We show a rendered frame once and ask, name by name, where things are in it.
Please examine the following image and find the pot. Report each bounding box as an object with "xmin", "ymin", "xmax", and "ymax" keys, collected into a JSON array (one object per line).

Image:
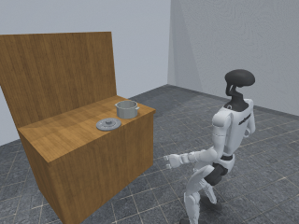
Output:
[{"xmin": 114, "ymin": 100, "xmax": 140, "ymax": 119}]

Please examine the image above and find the left robot hand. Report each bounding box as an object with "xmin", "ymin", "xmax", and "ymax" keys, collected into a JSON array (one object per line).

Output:
[{"xmin": 163, "ymin": 154, "xmax": 181, "ymax": 169}]

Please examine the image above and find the robot left thigh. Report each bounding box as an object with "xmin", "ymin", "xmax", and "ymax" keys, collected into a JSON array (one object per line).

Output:
[{"xmin": 185, "ymin": 165, "xmax": 224, "ymax": 204}]

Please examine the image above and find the lid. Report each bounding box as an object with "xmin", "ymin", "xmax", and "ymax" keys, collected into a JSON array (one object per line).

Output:
[{"xmin": 95, "ymin": 118, "xmax": 121, "ymax": 131}]

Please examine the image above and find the left robot forearm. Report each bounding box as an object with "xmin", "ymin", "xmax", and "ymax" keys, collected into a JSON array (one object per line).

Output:
[{"xmin": 178, "ymin": 148, "xmax": 218, "ymax": 164}]

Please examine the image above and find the left robot shin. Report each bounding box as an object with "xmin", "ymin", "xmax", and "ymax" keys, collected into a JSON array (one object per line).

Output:
[{"xmin": 183, "ymin": 192, "xmax": 200, "ymax": 224}]

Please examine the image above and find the robot right upper arm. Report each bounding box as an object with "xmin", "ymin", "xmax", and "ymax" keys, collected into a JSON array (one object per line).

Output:
[{"xmin": 243, "ymin": 99, "xmax": 256, "ymax": 135}]

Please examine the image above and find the robot left upper arm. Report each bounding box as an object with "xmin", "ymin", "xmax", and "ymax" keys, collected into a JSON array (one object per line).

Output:
[{"xmin": 209, "ymin": 110, "xmax": 232, "ymax": 161}]

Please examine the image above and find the table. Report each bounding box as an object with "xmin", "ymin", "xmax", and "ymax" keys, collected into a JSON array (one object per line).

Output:
[{"xmin": 0, "ymin": 31, "xmax": 156, "ymax": 224}]

